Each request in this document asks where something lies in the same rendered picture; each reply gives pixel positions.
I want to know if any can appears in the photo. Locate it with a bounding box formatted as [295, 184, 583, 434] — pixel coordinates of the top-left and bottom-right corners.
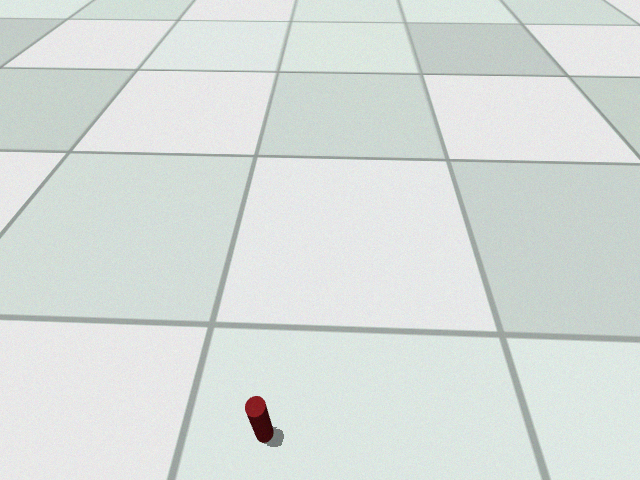
[245, 396, 274, 443]

